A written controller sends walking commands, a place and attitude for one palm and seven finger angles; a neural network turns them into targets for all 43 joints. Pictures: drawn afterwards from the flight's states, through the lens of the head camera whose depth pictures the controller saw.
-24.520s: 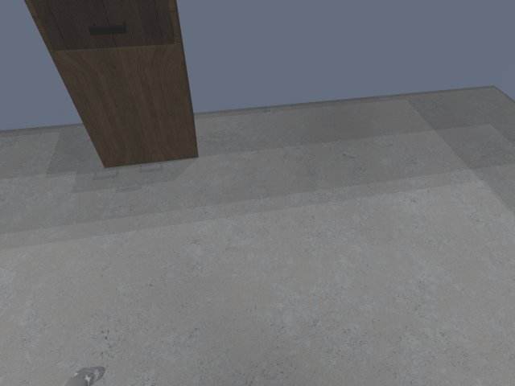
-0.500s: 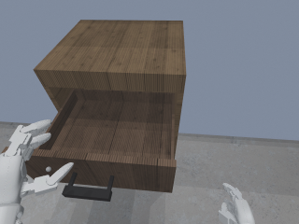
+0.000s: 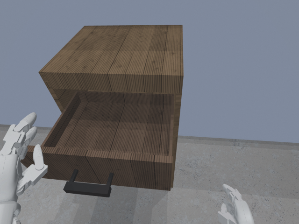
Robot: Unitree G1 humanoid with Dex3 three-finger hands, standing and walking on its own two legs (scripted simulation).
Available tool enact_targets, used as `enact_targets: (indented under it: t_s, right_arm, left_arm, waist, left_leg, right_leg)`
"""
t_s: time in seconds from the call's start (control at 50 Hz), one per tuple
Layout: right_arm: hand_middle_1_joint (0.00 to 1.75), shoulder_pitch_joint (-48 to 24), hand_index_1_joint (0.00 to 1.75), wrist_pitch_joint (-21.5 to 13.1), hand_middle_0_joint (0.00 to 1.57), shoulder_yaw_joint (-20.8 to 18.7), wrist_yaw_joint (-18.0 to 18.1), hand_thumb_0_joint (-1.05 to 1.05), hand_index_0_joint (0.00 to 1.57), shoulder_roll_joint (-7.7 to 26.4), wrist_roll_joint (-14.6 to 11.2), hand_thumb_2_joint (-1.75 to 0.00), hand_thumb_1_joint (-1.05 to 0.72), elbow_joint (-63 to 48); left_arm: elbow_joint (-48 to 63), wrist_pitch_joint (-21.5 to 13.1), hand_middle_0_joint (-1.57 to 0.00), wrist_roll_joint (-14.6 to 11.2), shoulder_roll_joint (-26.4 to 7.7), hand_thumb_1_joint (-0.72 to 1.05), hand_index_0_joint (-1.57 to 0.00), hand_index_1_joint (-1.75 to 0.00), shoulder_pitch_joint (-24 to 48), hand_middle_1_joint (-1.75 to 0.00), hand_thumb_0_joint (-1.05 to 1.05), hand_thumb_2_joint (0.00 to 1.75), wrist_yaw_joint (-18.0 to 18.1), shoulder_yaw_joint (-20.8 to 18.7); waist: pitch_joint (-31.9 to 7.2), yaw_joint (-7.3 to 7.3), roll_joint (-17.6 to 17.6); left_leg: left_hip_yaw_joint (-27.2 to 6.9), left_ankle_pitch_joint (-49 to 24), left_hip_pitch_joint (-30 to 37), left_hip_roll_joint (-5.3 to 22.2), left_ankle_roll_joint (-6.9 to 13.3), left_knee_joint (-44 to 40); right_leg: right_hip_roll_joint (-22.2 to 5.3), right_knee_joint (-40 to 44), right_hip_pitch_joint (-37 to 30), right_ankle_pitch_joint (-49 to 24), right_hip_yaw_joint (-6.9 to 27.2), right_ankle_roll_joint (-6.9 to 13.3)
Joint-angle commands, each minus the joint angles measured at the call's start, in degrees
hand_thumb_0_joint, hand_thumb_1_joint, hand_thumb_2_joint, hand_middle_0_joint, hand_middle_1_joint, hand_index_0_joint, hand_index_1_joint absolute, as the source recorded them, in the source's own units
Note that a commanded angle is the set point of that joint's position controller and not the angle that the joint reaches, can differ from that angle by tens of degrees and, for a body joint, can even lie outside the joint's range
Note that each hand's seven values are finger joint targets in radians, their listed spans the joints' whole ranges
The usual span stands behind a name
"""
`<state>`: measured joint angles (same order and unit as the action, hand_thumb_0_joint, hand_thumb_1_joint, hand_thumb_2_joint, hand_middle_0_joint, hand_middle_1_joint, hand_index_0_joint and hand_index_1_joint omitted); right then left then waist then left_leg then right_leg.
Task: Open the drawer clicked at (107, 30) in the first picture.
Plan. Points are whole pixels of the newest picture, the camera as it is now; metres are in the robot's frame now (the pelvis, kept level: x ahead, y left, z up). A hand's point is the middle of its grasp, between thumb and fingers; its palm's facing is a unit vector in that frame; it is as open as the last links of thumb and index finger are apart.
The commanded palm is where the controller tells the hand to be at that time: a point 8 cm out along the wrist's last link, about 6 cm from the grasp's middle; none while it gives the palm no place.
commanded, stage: step back with the hand held close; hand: left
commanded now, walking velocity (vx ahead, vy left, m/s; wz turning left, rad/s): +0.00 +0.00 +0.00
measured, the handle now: (90, 181) +0.23 +0.21 -0.03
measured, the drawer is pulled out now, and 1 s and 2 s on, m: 0.28 0.28 0.28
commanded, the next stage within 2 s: stop stepping back and stand still in 1.24 s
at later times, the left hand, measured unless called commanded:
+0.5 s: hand (33, 177) +0.16 +0.25 +0.14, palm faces +0.26 -0.81 -0.53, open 7.4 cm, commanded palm +0.09 +0.30 +0.17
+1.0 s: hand (1, 200) +0.11 +0.28 +0.15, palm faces +0.34 -0.82 -0.46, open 7.4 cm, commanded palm +0.04 +0.32 +0.17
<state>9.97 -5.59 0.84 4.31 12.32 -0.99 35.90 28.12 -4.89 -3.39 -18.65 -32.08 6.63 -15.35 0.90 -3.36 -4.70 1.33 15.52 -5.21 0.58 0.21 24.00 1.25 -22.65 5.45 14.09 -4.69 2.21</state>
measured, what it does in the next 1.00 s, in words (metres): walks backwards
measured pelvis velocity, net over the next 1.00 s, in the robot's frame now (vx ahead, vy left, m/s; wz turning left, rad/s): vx -0.09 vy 0.04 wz -0.01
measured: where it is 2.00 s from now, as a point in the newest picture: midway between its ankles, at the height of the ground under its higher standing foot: outside the picture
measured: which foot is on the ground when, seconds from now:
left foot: down 0.00-1.00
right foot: down 0.00-0.88, up 0.90-1.00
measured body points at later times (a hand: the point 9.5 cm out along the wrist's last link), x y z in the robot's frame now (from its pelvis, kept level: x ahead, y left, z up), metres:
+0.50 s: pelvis -0.04 +0.02 -0.01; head +0.00 +0.02 +0.44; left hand +0.14 +0.29 +0.17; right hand +0.13 -0.23 -0.09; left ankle -0.02 +0.11 -0.74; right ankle -0.01 -0.09 -0.74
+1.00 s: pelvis -0.09 +0.04 -0.01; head -0.05 +0.07 +0.43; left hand +0.09 +0.32 +0.18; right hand +0.07 -0.19 -0.08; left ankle -0.03 +0.11 -0.74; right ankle -0.12 -0.10 -0.69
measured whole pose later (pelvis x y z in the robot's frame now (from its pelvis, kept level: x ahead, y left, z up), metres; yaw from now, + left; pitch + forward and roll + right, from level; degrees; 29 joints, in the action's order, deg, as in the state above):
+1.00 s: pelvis -0.09 +0.04 -0.01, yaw -1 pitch +2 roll -3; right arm 11.2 -5.7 -0.2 4.0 9.8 0.3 33.0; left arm 37.9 -11.3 -1.7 -24.0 -35.8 10.0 -23.1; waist 2.3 1.1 1.3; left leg 2.3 10.9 -24.3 0.0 3.9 32.8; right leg 0.7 -54.7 26.1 25.5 -0.6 -0.6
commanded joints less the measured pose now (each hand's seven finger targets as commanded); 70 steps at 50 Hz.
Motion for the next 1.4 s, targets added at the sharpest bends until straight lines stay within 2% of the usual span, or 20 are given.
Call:
enact_targets:
  t_s: [0.0,0.02,0.06,0.14,0.26,0.46,0.58,0.64,0.7,0.76,0.8,0.86,0.9,0.98,1.12,1.22,1.26,1.3,1.34,1.38]
  right_arm:
    - [0.3,-8.1,0.3,-3.5,0.2,-1.9,0.3,0.0,0.2,5.3,0.1,-0.9,-0.9,-9.7]
    - [0.3,-5.7,0.3,-2.5,0.2,-1.8,0.1,0.0,0.2,6.5,-0.7,-0.9,-0.9,-12.0]
    - [0.3,-6.5,0.3,-1.8,0.2,-2.1,0.0,0.0,0.2,6.0,-0.3,-0.9,-0.9,-11.2]
    - [0.3,-6.7,0.3,-0.5,0.2,-2.9,-0.3,0.0,0.2,6.6,-0.5,-0.9,-0.9,-12.3]
    - [0.3,-7.2,0.3,0.8,0.2,-4.2,-0.1,0.0,0.2,6.5,-0.8,-0.9,-0.9,-13.7]
    - [0.3,-6.7,0.3,-0.2,0.2,-4.3,0.5,0.0,0.2,6.7,-0.5,-0.9,-0.9,-14.4]
    - [0.3,-5.2,0.3,-1.6,0.2,-3.8,0.3,0.0,0.2,6.6,-0.1,-0.9,-0.9,-14.1]
    - [0.3,-4.5,0.3,-1.8,0.2,-3.6,0.2,0.0,0.2,6.6,-0.3,-0.9,-0.9,-14.2]
    - [0.3,-2.9,0.3,-2.0,0.2,-3.8,-0.1,0.0,0.2,6.4,0.0,-0.9,-0.9,-13.2]
    - [0.3,-2.8,0.3,-1.7,0.2,-3.5,-0.2,0.0,0.2,6.2,0.4,-0.9,-0.9,-11.8]
    - [0.3,-3.6,0.3,-1.7,0.2,-3.0,-0.1,0.0,0.2,6.1,0.7,-0.9,-0.9,-12.2]
    - [0.3,-6.0,0.3,-2.4,0.2,-3.4,0.1,0.0,0.2,6.4,0.8,-0.9,-0.9,-13.7]
    - [0.3,-5.1,0.3,-3.5,0.2,-3.5,0.0,0.0,0.2,5.8,1.6,-0.9,-0.9,-13.7]
    - [0.3,-3.1,0.3,-4.8,0.2,-4.3,-0.4,0.0,0.2,6.1,1.4,-0.9,-0.9,-10.4]
    - [0.3,-3.8,0.3,-6.0,0.2,-3.0,-1.6,0.0,0.2,7.4,1.2,-0.9,-0.9,-9.0]
    - [0.3,-6.9,0.3,-5.1,0.2,-2.6,-2.2,0.0,0.2,6.8,0.5,-0.9,-0.9,-11.0]
    - [0.3,-6.1,0.3,-3.9,0.2,-2.5,-2.0,0.0,0.2,5.9,-0.1,-0.9,-0.9,-11.3]
    - [0.3,-7.4,0.3,-2.7,0.2,-3.6,-1.3,0.0,0.2,6.0,-2.7,-0.9,-0.9,-12.3]
    - [0.3,-8.8,0.3,-1.5,0.2,-2.3,-0.6,0.0,0.2,2.4,-2.0,-0.9,-0.9,-12.9]
    - [0.3,-8.3,0.3,0.4,0.2,-0.8,-0.3,0.0,0.2,1.9,-1.7,-0.9,-0.9,-12.9]
  left_arm:
    - [9.9,-4.1,-0.2,-0.1,-8.8,0.9,-0.2,-0.3,3.3,-0.3,0.0,0.9,1.0,-6.7]
    - [15.5,-6.7,-0.2,-0.4,-16.6,0.9,-0.2,-0.3,11.2,-0.3,0.0,0.9,1.3,-15.1]
    - [13.2,-7.7,-0.2,0.2,-13.5,0.9,-0.2,-0.3,7.1,-0.3,0.0,0.9,0.7,-12.4]
    - [10.5,-7.4,-0.2,0.6,-9.0,0.9,-0.2,-0.3,-1.7,-0.3,0.0,0.9,0.4,-8.8]
    - [15.7,-8.3,-0.2,0.6,-13.6,0.9,-0.2,-0.3,-6.9,-0.3,0.0,0.9,1.8,-13.7]
    - [19.8,-9.0,-0.2,0.6,-13.1,0.9,-0.2,-0.3,-8.7,-0.3,0.0,0.9,3.0,-13.9]
    - [19.5,-9.2,-0.2,0.9,-11.8,0.9,-0.2,-0.3,-6.6,-0.3,0.0,0.9,3.4,-13.2]
    - [18.3,-9.2,-0.2,0.9,-11.3,0.9,-0.2,-0.3,-4.4,-0.3,0.0,0.9,3.4,-12.6]
    - [18.9,-9.5,-0.2,0.9,-11.6,0.9,-0.2,-0.3,-2.7,-0.3,0.0,0.9,3.6,-11.8]
    - [20.1,-9.3,-0.2,1.0,-12.4,0.9,-0.2,-0.3,-1.4,-0.3,0.0,0.9,4.1,-11.8]
    - [21.3,-9.5,-0.2,1.2,-12.2,0.9,-0.2,-0.3,-2.6,-0.3,0.0,0.9,4.1,-12.3]
    - [23.6,-10.5,-0.2,2.2,-14.3,0.9,-0.2,-0.3,-4.1,-0.3,0.0,0.9,4.3,-14.9]
    - [24.5,-11.4,-0.2,2.3,-13.7,0.9,-0.2,-0.3,-3.2,-0.3,0.0,0.9,4.3,-14.8]
    - [24.2,-10.9,-0.2,1.0,-11.8,0.9,-0.2,-0.3,-5.1,-0.3,0.0,0.9,4.2,-13.2]
    - [22.8,-10.9,-0.2,-0.4,-12.1,0.9,-0.2,-0.3,-3.3,-0.3,0.0,0.9,1.8,-12.2]
    - [27.1,-12.9,-0.2,-2.8,-16.4,0.9,-0.2,-0.3,-8.5,-0.3,0.0,0.9,-0.2,-17.9]
    - [27.5,-14.4,-0.2,-3.2,-19.4,0.9,-0.2,-0.3,-10.6,-0.3,0.0,0.9,-0.7,-20.2]
    - [23.3,-14.0,-0.2,-2.7,-17.8,0.9,-0.2,-0.3,-10.3,-0.3,0.0,0.9,-0.2,-19.4]
    - [17.1,-11.6,-0.2,-1.2,-14.0,0.9,-0.2,-0.3,-14.5,-0.3,0.0,0.9,0.2,-18.7]
    - [13.1,-10.0,-0.2,0.0,-11.3,0.9,-0.2,-0.3,-13.8,-0.3,0.0,0.9,1.1,-16.2]
  waist:
    - [-2.1,0.02,2.5]
    - [3.5,2.52,3.6]
    - [1.8,2.82,5.4]
    - [-4.8,2.91,6.0]
    - [-11.3,3.12,6.4]
    - [-9.5,2.86,-1.6]
    - [-6.7,3.17,-1.1]
    - [-4.3,3.75,3.1]
    - [-4.1,4.67,10.3]
    - [-5.5,4.84,12.9]
    - [-6.0,4.68,9.3]
    - [-8.0,3.72,-10.4]
    - [-6.2,4.22,-10.4]
    - [-8.8,3.14,-1.6]
    - [-11.5,3.66,-8.4]
    - [-16.9,1.7,-6.4]
    - [-16.3,2.96,5.6]
    - [-12.4,3.0,20.9]
    - [-8.9,4.38,18.4]
    - [-6.1,7.24,11.5]
  left_leg:
    - [-1.5,-13.0,0.6,2.4,0.9,-2.6]
    - [-2.5,-7.0,-3.9,2.7,1.9,-0.9]
    - [-3.2,-5.9,-2.5,2.5,2.0,0.6]
    - [-2.2,-9.4,-2.7,3.2,2.3,1.4]
    - [-3.5,-16.6,-5.0,4.2,2.0,2.5]
    - [-8.4,-14.1,-14.0,8.2,3.1,-2.1]
    - [-8.6,-4.1,-22.3,10.6,4.2,-4.0]
    - [-7.8,8.0,-26.0,8.2,3.9,-1.4]
    - [-5.0,11.2,-16.7,2.2,2.2,10.1]
    - [-3.0,7.2,-7.8,0.0,1.1,18.5]
    - [-5.8,3.6,-9.1,2.7,2.0,8.4]
    - [-18.9,-3.3,-21.0,16.4,5.8,-9.3]
    - [-21.2,10.0,-29.0,20.4,8.5,-15.1]
    - [-12.2,-22.8,-9.2,16.7,7.8,-4.2]
    - [-11.1,-15.3,-4.3,14.5,5.8,-6.2]
    - [-7.0,-15.6,-3.8,9.9,2.9,0.1]
    - [0.1,-1.0,-2.8,1.9,-0.4,14.3]
    - [1.5,16.0,-19.9,-5.2,-1.2,38.6]
    - [-1.4,17.1,-26.2,-2.3,-0.9,38.4]
    - [2.3,7.9,-20.2,-2.3,-0.1,17.8]
  right_leg:
    - [-3.5,4.5,1.7,-10.8,2.8,-0.9]
    - [-6.5,8.1,8.9,-11.5,10.4,-0.7]
    - [-8.4,8.5,10.1,-12.1,11.1,-0.3]
    - [-9.2,5.0,7.0,-14.4,9.6,-1.1]
    - [-9.7,-0.5,3.5,-21.4,8.5,-0.6]
    - [-5.9,-8.4,4.0,-12.2,5.7,-1.5]
    - [-5.4,-12.4,3.0,-5.1,5.8,-2.0]
    - [-7.1,-8.8,4.7,-3.8,9.4,-1.1]
    - [-13.0,4.0,16.9,5.6,17.9,2.2]
    - [-17.4,7.6,23.9,7.0,17.6,4.6]
    - [-13.9,1.3,19.8,0.7,12.5,2.6]
    - [-3.2,-22.5,9.7,6.6,4.0,-2.6]
    - [-1.3,-40.5,9.0,14.3,6.8,-2.6]
    - [-2.0,-34.6,19.3,14.5,5.0,-3.4]
    - [-0.6,-16.1,13.8,14.2,2.3,-3.4]
    - [-1.4,5.0,3.2,-3.2,0.0,-1.4]
    - [-11.1,10.4,9.2,-13.2,4.5,2.4]
    - [-21.1,2.8,5.0,-47.1,9.3,6.6]
    - [-20.5,-2.3,3.2,-54.1,5.5,6.4]
    - [-14.1,-7.7,2.6,-51.2,0.4,1.8]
